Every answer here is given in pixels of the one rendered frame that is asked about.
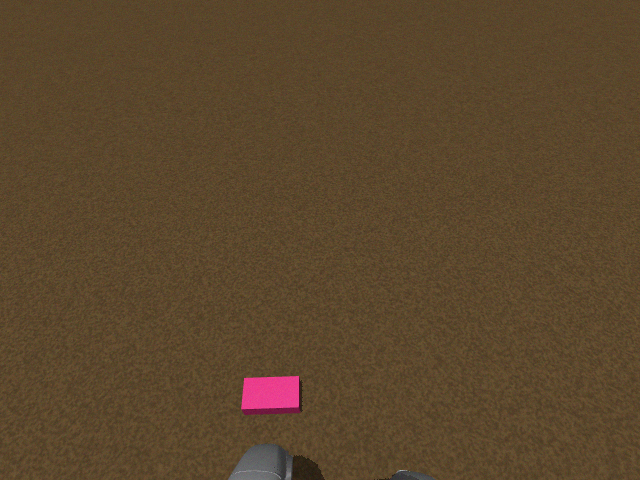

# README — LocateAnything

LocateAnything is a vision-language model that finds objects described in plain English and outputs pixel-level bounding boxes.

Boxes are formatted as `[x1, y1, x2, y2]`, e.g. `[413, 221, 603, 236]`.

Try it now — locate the carton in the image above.
[241, 376, 300, 415]

